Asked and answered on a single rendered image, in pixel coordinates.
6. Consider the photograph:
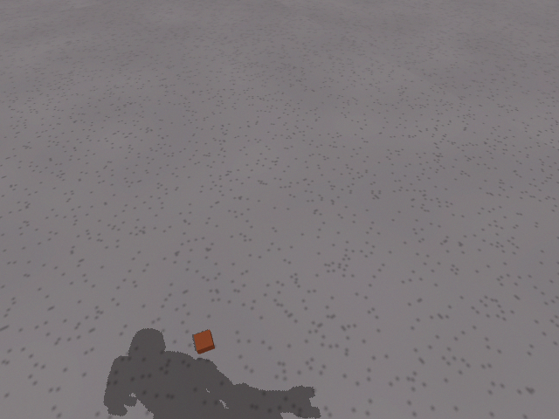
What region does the small box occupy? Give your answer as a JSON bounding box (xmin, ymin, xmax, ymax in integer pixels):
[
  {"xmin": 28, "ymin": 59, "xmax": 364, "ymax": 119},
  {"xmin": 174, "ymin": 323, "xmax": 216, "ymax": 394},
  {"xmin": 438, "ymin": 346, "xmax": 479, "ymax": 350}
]
[{"xmin": 194, "ymin": 330, "xmax": 215, "ymax": 354}]

